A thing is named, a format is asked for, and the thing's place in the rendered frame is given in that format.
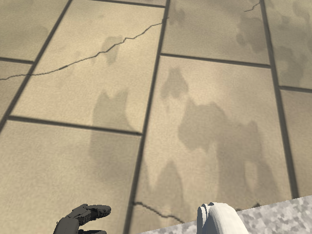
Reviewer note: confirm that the left robot hand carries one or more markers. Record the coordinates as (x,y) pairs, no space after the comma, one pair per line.
(80,216)

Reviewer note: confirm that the robot right thigh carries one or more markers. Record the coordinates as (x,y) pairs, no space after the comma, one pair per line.
(219,218)

